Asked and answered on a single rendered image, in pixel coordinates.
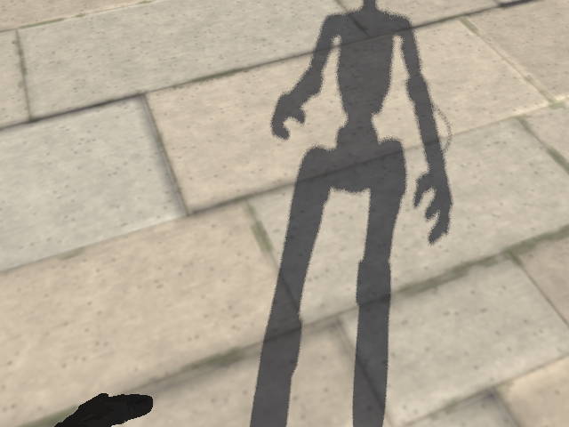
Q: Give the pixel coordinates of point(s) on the left robot hand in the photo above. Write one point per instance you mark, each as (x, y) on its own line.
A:
(105, 411)

